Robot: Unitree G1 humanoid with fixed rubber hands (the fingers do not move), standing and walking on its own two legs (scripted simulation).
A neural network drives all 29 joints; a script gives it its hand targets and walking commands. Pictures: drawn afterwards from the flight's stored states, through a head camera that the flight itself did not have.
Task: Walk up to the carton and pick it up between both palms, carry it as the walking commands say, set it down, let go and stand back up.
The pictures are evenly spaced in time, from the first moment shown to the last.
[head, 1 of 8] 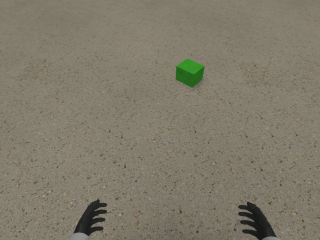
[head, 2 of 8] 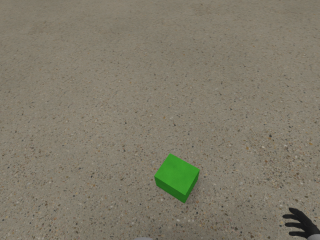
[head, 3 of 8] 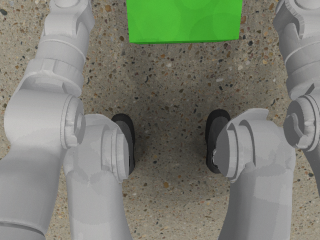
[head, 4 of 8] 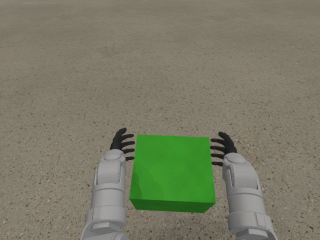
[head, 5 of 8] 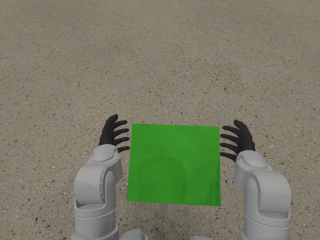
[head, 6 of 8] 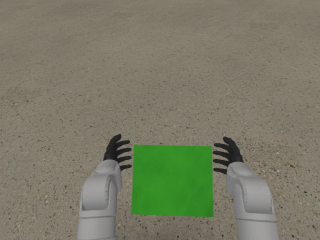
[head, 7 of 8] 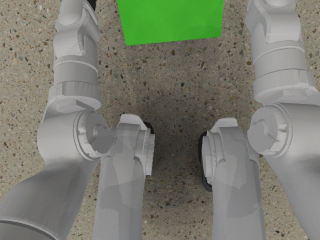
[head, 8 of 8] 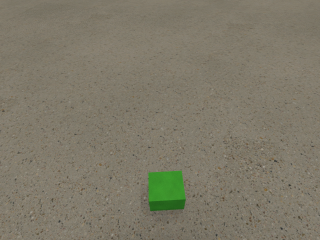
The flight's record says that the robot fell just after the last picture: no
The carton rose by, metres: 0.71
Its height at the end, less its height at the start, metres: +0.00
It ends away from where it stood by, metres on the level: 1.24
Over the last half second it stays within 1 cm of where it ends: yes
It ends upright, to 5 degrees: yes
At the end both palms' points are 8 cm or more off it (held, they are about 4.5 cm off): yes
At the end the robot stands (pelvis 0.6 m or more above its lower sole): yes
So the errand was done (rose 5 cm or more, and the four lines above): yes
